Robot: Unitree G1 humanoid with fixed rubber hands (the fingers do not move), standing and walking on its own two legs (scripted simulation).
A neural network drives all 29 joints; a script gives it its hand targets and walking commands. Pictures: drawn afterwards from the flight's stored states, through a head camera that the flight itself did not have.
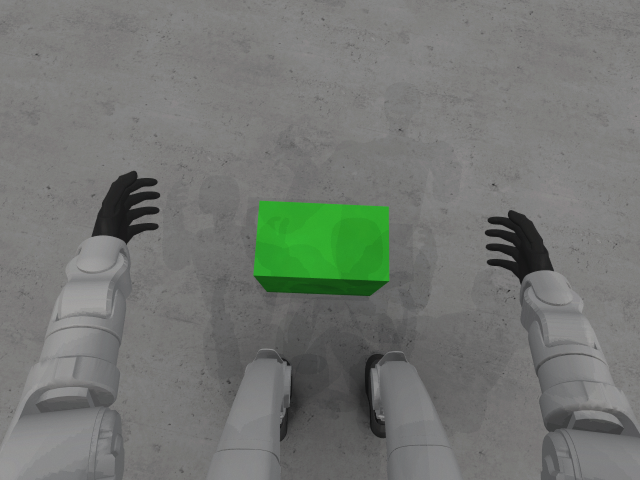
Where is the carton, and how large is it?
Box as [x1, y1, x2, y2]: [253, 201, 388, 295]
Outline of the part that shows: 259,201 253,275 267,291 370,295 388,281 388,207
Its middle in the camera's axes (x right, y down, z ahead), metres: +0.00 +0.03 +0.98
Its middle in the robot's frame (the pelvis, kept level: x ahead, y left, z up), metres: +0.47 +0.00 -0.55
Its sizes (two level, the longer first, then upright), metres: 0.290 0.169 0.276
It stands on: the floor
